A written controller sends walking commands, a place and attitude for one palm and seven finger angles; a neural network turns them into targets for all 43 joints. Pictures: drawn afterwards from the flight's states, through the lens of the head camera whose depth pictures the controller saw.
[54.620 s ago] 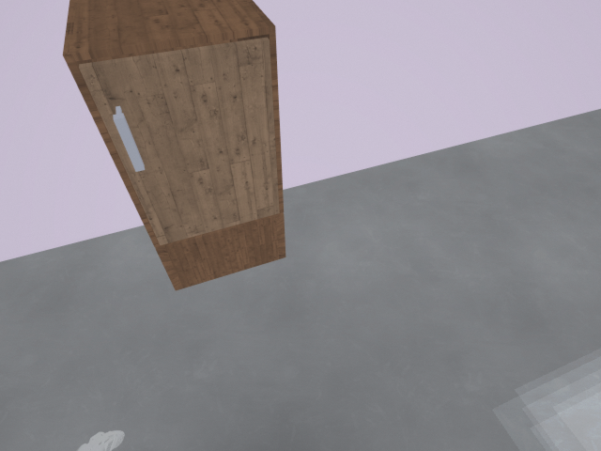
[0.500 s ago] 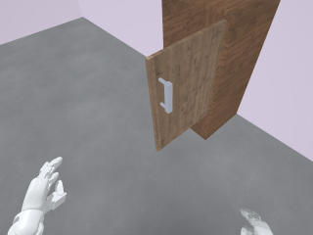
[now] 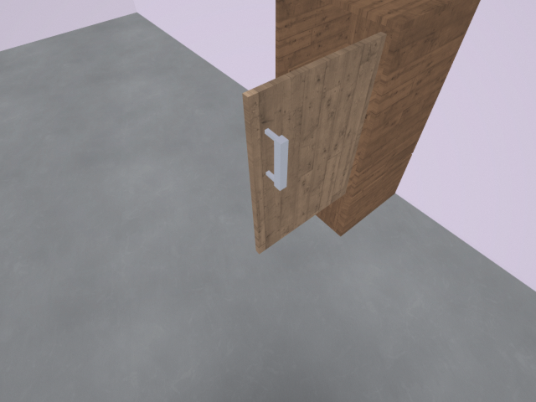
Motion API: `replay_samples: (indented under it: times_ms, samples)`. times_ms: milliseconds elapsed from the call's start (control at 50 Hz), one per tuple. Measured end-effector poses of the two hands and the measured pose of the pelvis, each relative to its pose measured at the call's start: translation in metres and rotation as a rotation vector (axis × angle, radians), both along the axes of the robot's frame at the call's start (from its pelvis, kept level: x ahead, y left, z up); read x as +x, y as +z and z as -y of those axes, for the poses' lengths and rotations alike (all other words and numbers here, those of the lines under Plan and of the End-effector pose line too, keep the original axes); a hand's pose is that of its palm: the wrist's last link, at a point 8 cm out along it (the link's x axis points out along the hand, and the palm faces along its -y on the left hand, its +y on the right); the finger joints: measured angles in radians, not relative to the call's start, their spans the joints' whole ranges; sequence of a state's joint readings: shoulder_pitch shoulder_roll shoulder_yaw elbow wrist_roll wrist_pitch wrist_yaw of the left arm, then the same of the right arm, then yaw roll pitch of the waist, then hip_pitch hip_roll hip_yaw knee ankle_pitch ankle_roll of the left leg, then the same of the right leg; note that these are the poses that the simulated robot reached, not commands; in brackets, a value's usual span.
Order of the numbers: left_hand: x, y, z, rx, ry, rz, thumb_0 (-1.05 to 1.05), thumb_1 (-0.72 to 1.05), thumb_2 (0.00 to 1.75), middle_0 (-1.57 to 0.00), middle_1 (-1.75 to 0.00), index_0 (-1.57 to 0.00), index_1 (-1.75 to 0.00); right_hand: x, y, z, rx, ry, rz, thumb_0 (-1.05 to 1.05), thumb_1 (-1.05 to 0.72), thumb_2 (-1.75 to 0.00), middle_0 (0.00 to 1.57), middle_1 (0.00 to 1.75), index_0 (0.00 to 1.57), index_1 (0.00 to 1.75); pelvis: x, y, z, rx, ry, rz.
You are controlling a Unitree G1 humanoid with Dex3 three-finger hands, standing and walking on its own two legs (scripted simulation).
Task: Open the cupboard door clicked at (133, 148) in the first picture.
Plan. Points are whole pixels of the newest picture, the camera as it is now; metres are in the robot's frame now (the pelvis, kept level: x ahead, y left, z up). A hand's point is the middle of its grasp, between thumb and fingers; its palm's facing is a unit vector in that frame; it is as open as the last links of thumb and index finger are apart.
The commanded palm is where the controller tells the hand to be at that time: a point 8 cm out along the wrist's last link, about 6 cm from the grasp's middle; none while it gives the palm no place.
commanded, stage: let the arm hang, fingers relaxed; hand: left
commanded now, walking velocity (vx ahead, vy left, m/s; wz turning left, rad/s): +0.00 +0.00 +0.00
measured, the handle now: (275, 159) +0.62 +0.02 -0.05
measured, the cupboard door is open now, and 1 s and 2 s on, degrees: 89 89 89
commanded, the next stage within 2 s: look to check the result in 0.48 s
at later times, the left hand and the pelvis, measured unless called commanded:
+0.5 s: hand out of the picture +0.02 +0.18 -0.17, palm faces +0.02 -0.98 -0.19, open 7.3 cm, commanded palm none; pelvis +0.02 +0.00 +0.00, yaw +0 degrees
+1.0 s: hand out of the picture +0.03 +0.17 -0.17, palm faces +0.02 -0.98 -0.19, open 7.4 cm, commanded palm none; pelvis +0.03 +0.00 +0.00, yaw +0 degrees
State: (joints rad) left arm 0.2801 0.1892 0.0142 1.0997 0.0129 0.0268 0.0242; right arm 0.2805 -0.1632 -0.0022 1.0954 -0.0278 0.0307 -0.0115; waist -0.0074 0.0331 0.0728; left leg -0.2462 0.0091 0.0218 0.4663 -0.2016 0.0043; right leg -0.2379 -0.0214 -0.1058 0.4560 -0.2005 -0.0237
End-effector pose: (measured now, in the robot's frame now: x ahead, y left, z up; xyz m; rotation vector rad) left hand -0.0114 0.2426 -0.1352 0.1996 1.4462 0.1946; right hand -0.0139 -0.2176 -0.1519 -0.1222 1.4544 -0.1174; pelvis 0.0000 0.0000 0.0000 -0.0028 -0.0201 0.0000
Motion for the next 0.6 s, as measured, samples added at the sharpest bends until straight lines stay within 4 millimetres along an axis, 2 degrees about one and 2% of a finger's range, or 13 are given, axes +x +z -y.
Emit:
replay_samples:
  times_ms: [140,260,600]
  samples:
    - [0.018,-0.003,0.011,-0.027,-0.004,0.044,0.01,0.91,0.90,-0.19,-0.30,-0.20,-0.30,0.004,-0.001,-0.013,0.022,-0.011,0.014,0.01,-0.91,-0.90,0.20,0.30,0.20,0.30,0.004,0.001,-0.001,0.004,-0.005,0.004]
    - [0.032,-0.006,0.018,-0.048,-0.010,0.070,0.01,0.93,0.90,-0.20,-0.30,-0.20,-0.30,0.007,0.001,-0.015,0.014,-0.017,0.019,0.01,-0.91,-0.90,0.20,0.30,0.20,0.30,0.008,0.002,-0.003,0.006,-0.007,0.005]
    - [0.029,-0.006,0.021,-0.063,0.006,0.036,0.01,0.91,0.90,-0.20,-0.30,-0.20,-0.30,0.024,0.004,-0.011,-0.007,-0.009,0.028,0.01,-0.91,-0.90,0.20,0.30,0.19,0.30,0.019,0.004,-0.005,0.006,-0.007,0.004]
